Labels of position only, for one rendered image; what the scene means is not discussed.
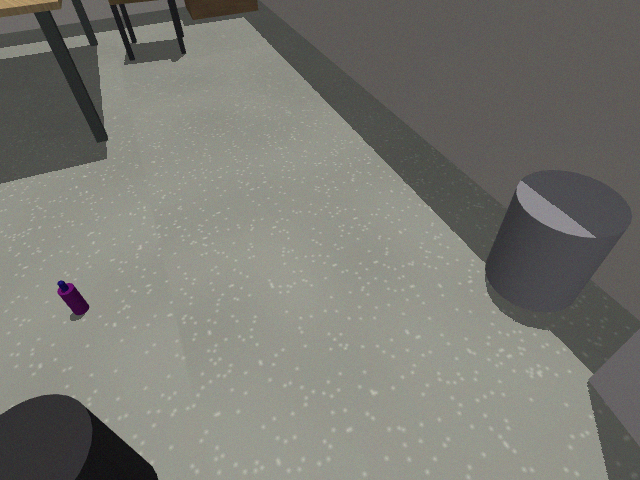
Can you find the chair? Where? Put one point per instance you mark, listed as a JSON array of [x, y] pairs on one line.
[[174, 14]]

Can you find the table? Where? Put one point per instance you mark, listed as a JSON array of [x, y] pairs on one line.
[[41, 10]]

